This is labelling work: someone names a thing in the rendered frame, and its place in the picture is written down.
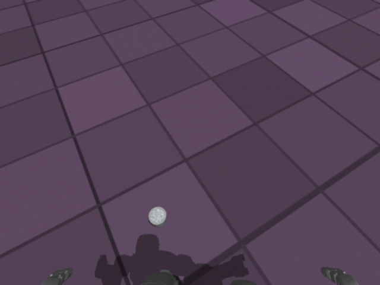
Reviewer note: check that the left robot hand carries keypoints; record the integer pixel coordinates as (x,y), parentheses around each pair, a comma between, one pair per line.
(58,277)

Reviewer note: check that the right robot hand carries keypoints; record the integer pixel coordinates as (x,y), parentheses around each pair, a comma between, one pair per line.
(338,276)

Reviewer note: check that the cup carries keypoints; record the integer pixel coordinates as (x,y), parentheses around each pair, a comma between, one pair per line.
(157,216)

